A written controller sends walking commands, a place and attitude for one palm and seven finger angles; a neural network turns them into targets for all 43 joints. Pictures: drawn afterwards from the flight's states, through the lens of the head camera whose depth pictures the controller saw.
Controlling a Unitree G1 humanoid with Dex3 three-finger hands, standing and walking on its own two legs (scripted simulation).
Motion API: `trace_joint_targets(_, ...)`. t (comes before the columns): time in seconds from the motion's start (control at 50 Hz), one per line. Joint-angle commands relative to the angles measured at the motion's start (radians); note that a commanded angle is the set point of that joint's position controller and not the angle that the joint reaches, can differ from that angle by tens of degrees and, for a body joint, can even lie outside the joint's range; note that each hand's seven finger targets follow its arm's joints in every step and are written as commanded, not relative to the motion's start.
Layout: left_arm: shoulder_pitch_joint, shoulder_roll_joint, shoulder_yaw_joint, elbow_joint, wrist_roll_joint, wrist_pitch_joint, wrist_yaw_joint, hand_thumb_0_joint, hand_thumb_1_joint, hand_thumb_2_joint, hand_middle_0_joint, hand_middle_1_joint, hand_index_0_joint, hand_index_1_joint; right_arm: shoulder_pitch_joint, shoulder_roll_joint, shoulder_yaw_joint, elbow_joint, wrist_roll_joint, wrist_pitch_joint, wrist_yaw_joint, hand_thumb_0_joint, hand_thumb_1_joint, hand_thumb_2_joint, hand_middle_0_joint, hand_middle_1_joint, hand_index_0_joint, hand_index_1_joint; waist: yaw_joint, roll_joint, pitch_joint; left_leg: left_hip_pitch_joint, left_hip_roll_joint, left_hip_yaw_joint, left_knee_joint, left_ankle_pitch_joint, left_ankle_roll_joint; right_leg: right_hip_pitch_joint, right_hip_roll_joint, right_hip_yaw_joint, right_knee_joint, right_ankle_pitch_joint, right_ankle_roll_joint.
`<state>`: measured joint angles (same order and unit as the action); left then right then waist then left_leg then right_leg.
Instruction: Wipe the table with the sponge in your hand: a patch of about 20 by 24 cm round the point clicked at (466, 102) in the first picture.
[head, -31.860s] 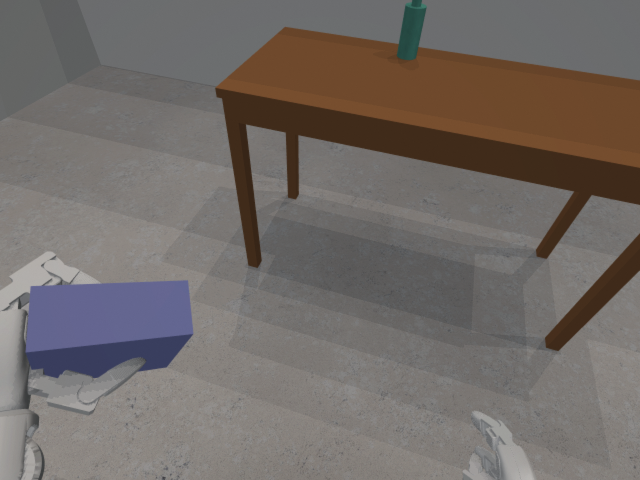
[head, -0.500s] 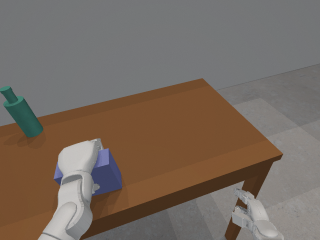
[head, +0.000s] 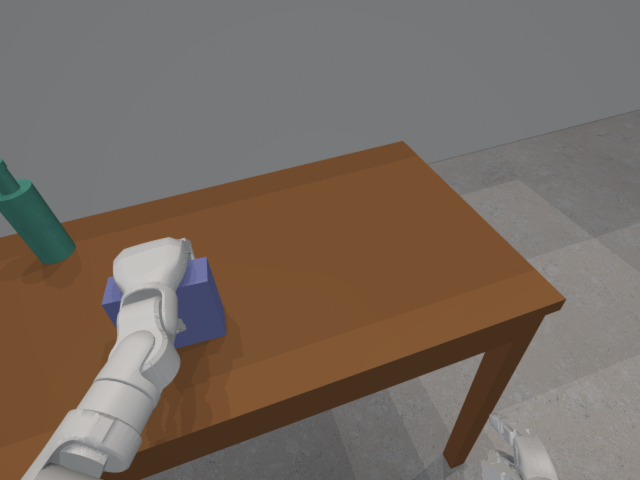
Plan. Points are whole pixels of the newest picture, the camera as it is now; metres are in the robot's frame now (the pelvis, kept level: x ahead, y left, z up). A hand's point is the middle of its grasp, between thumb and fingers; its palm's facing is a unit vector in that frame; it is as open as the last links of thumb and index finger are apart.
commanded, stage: wipe forward along the middle lane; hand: left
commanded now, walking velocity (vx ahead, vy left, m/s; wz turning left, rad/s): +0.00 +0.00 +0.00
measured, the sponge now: (174, 317) +0.32 +0.26 +0.03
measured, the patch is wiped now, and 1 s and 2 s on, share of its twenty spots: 1.00 1.00 1.00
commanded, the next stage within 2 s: slide back across to the first lane in 0.98 s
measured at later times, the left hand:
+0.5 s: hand (165, 267) +0.37 +0.28 +0.08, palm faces -0.05 -0.03 -1.00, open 9.5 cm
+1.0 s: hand (162, 245) +0.42 +0.31 +0.08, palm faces -0.07 -0.02 -1.00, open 9.5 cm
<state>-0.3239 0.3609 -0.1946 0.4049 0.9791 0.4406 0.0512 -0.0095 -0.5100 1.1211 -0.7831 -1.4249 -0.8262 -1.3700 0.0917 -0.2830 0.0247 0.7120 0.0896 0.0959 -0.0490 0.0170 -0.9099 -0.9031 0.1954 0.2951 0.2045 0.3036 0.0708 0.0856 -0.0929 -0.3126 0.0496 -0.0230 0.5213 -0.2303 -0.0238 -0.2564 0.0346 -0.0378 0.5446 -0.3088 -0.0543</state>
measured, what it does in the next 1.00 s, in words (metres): stands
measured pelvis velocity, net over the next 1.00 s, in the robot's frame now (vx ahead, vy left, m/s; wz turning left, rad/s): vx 0.01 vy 0.03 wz -0.01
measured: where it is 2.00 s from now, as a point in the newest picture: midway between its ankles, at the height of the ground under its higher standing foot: outside the picture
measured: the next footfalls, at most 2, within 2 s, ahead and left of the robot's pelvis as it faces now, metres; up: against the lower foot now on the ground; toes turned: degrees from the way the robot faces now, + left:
none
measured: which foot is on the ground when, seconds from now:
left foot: down 0.00-1.00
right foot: down 0.00-1.00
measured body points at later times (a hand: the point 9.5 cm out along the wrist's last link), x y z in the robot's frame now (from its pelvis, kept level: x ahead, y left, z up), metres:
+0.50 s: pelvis +0.00 +0.01 +0.00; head +0.00 -0.01 +0.45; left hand +0.37 +0.28 +0.13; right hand +0.17 -0.23 -0.11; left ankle +0.03 +0.16 -0.73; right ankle -0.01 -0.08 -0.73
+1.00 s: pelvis +0.01 +0.03 +0.00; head +0.02 +0.02 +0.45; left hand +0.42 +0.30 +0.13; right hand +0.13 -0.23 -0.13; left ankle +0.03 +0.16 -0.73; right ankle -0.01 -0.08 -0.73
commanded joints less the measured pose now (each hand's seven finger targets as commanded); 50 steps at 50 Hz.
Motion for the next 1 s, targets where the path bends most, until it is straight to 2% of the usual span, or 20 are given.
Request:
trace_joint_targets(0.0,-0.173,0.148,0.063,0.025,0.016,-0.021,0.017,0.000,0.100,1.300,-1.200,-1.600,-1.200,-1.600,-0.171,-0.110,-0.040,-0.164,-0.004,-0.049,-0.007,0.000,-0.900,-0.900,0.200,0.300,0.200,0.300,-0.012,-0.178,-0.102,0.046,-0.079,0.029,-0.016,0.095,0.062,-0.009,-0.015,0.077,-0.127,0.245,0.004)
trace_joint_targets(0.02,-0.162,0.188,0.100,0.024,0.016,-0.024,0.018,0.000,0.100,1.300,-1.200,-1.600,-1.200,-1.600,-0.167,-0.117,-0.044,-0.164,-0.008,-0.047,-0.007,0.000,-0.900,-0.900,0.200,0.300,0.200,0.300,-0.004,-0.189,-0.118,0.047,-0.080,0.024,-0.019,0.103,0.062,0.008,-0.013,0.089,-0.128,0.260,0.002)
trace_joint_targets(0.08,-0.235,0.152,0.058,0.047,0.019,-0.032,0.020,0.000,0.100,1.300,-1.200,-1.600,-1.200,-1.600,-0.157,-0.113,-0.044,-0.161,-0.002,-0.043,-0.011,0.000,-0.900,-0.900,0.200,0.300,0.200,0.300,-0.027,-0.190,-0.098,0.034,-0.078,0.034,-0.017,0.084,0.064,-0.020,-0.016,0.078,-0.134,0.234,0.010)
trace_joint_targets(0.12,-0.241,0.186,0.090,0.062,0.026,-0.032,0.026,0.000,0.100,1.300,-1.200,-1.600,-1.200,-1.600,-0.151,-0.119,-0.047,-0.154,-0.004,-0.040,-0.010,0.000,-0.900,-0.900,0.200,0.300,0.200,0.300,-0.021,-0.160,-0.097,0.038,-0.076,0.026,-0.026,0.089,0.062,-0.028,-0.012,0.076,-0.134,0.220,0.002)
trace_joint_targets(0.18,-0.247,0.144,0.057,0.080,0.024,-0.040,0.032,0.000,0.100,1.300,-1.200,-1.600,-1.200,-1.600,-0.139,-0.114,-0.049,-0.157,-0.001,-0.038,-0.006,0.000,-0.900,-0.900,0.200,0.300,0.200,0.300,-0.026,-0.159,-0.111,0.039,-0.075,0.034,-0.017,0.097,0.065,-0.029,-0.014,0.064,-0.130,0.237,0.005)
trace_joint_targets(0.22,-0.258,0.186,0.094,0.099,0.027,-0.040,0.036,0.000,0.100,1.300,-1.200,-1.600,-1.200,-1.600,-0.136,-0.120,-0.052,-0.151,-0.004,-0.034,-0.008,0.000,-0.900,-0.900,0.200,0.300,0.200,0.300,-0.021,-0.167,-0.117,0.032,-0.075,0.028,-0.025,0.094,0.064,-0.021,-0.013,0.070,-0.133,0.232,0.003)
trace_joint_targets(0.28,-0.348,0.185,0.074,0.145,0.028,-0.049,0.039,0.000,0.100,1.300,-1.200,-1.600,-1.200,-1.600,-0.128,-0.119,-0.048,-0.139,-0.001,-0.033,-0.015,0.000,-0.900,-0.900,0.200,0.300,0.200,0.300,-0.045,-0.182,-0.086,0.021,-0.072,0.038,-0.023,0.055,0.067,-0.058,-0.017,0.061,-0.146,0.172,0.012)
trace_joint_targets(0.32,-0.365,0.235,0.116,0.169,0.038,-0.055,0.041,0.000,0.100,1.300,-1.200,-1.600,-1.200,-1.600,-0.116,-0.124,-0.051,-0.132,-0.004,-0.032,-0.019,0.000,-0.900,-0.900,0.200,0.300,0.200,0.300,-0.036,-0.177,-0.106,0.020,-0.071,0.030,-0.030,0.057,0.064,-0.049,-0.016,0.066,-0.148,0.165,0.008)
trace_joint_targets(0.5,-0.450,0.209,0.080,0.259,0.058,-0.086,0.051,0.000,0.100,1.300,-1.200,-1.600,-1.200,-1.600,-0.078,-0.119,-0.053,-0.131,-0.003,-0.020,-0.014,0.000,-0.900,-0.900,0.200,0.300,0.200,0.300,-0.052,-0.129,-0.150,0.021,-0.069,0.034,-0.022,0.085,0.064,-0.055,-0.017,0.041,-0.131,0.200,0.005)
trace_joint_targets(0.52,-0.469,0.248,0.115,0.261,0.056,-0.090,0.052,0.000,0.100,1.300,-1.200,-1.600,-1.200,-1.600,-0.076,-0.122,-0.052,-0.128,-0.006,-0.019,-0.016,0.000,-0.900,-0.900,0.200,0.300,0.200,0.300,-0.051,-0.127,-0.155,0.020,-0.067,0.027,-0.028,0.085,0.063,-0.052,-0.015,0.044,-0.136,0.196,0.003)
trace_joint_targets(0.58,-0.509,0.214,0.081,0.310,0.063,-0.099,0.059,0.000,0.100,1.300,-1.200,-1.600,-1.200,-1.600,-0.057,-0.121,-0.055,-0.119,-0.004,-0.018,-0.016,0.000,-0.900,-0.900,0.200,0.300,0.200,0.300,-0.069,-0.139,-0.138,0.012,-0.066,0.032,-0.020,0.071,0.065,-0.082,-0.016,0.034,-0.134,0.177,0.007)
trace_joint_targets(0.6,-0.532,0.219,0.083,0.318,0.062,-0.104,0.062,0.000,0.100,1.300,-1.200,-1.600,-1.200,-1.600,-0.052,-0.122,-0.055,-0.119,-0.006,-0.019,-0.016,0.000,-0.900,-0.900,0.200,0.300,0.200,0.300,-0.072,-0.140,-0.141,0.014,-0.064,0.032,-0.022,0.070,0.066,-0.084,-0.017,0.033,-0.135,0.175,0.008)
trace_joint_targets(0.62,-0.542,0.260,0.121,0.329,0.062,-0.109,0.064,0.000,0.100,1.300,-1.200,-1.600,-1.200,-1.600,-0.045,-0.126,-0.057,-0.113,-0.007,-0.018,-0.017,0.000,-0.900,-0.900,0.200,0.300,0.200,0.300,-0.066,-0.154,-0.154,0.010,-0.063,0.023,-0.027,0.079,0.064,-0.074,-0.013,0.035,-0.133,0.184,0.004)
trace_joint_targets(0.66,-0.537,0.225,0.093,0.343,0.064,-0.116,0.069,0.000,0.100,1.300,-1.200,-1.600,-1.200,-1.600,-0.032,-0.123,-0.061,-0.117,-0.008,-0.016,-0.014,0.000,-0.900,-0.900,0.200,0.300,0.200,0.300,-0.070,-0.145,-0.171,0.014,-0.064,0.031,-0.016,0.102,0.066,-0.068,-0.015,0.026,-0.122,0.221,0.006)
trace_joint_targets(0.72,-0.562,0.253,0.116,0.364,0.068,-0.122,0.073,0.000,0.100,1.300,-1.200,-1.600,-1.200,-1.600,-0.021,-0.128,-0.063,-0.107,-0.010,-0.010,-0.013,0.000,-0.900,-0.900,0.200,0.300,0.200,0.300,-0.070,-0.136,-0.195,0.014,-0.061,0.025,-0.020,0.120,0.063,-0.062,-0.013,0.029,-0.120,0.241,0.002)
trace_joint_targets(0.76,-0.577,0.205,0.077,0.378,0.068,-0.125,0.078,0.000,0.100,1.300,-1.200,-1.600,-1.200,-1.600,-0.007,-0.124,-0.066,-0.106,-0.010,-0.010,-0.008,0.000,-0.900,-0.900,0.200,0.300,0.200,0.300,-0.079,-0.137,-0.193,0.019,-0.059,0.028,-0.014,0.125,0.064,-0.075,-0.012,0.016,-0.113,0.245,0.004)
trace_joint_targets(0.82,-0.571,0.246,0.120,0.395,0.066,-0.127,0.082,0.000,0.100,1.300,-1.200,-1.600,-1.200,-1.600,-0.003,-0.128,-0.069,-0.101,-0.013,-0.005,-0.006,0.000,-0.900,-0.900,0.200,0.300,0.200,0.300,-0.070,-0.138,-0.209,0.014,-0.058,0.024,-0.014,0.153,0.064,-0.057,-0.011,0.019,-0.113,0.281,0.000)
trace_joint_targets(0.84,-0.603,0.239,0.101,0.390,0.066,-0.132,0.085,0.000,0.100,1.300,-1.200,-1.600,-1.200,-1.600,0.007,-0.130,-0.069,-0.100,-0.014,-0.005,-0.005,0.000,-0.900,-0.900,0.200,0.300,0.200,0.300,-0.082,-0.125,-0.213,0.018,-0.059,0.030,-0.005,0.154,0.066,-0.060,-0.012,0.019,-0.107,0.291,0.004)
trace_joint_targets(0.9,-0.598,0.269,0.125,0.454,0.075,-0.129,0.093,0.000,0.100,1.300,-1.200,-1.600,-1.200,-1.600,0.019,-0.133,-0.070,-0.088,-0.014,0.000,-0.003,0.000,-0.900,-0.900,0.200,0.300,0.200,0.300,-0.083,-0.148,-0.189,-0.005,-0.058,0.029,-0.007,0.145,0.065,-0.073,-0.012,0.016,-0.108,0.278,0.005)
trace_joint_targets(0.98,-0.697,0.267,0.101,0.475,0.088,-0.138,0.096,0.000,0.100,1.300,-1.200,-1.600,-1.200,-1.600,0.040,-0.134,-0.071,-0.076,-0.016,-0.002,-0.001,0.000,-0.900,-0.900,0.200,0.300,0.200,0.300,-0.105,-0.104,-0.183,0.002,-0.054,0.024,-0.009,0.128,0.066,-0.115,-0.009,0.012,-0.110,0.230,0.003)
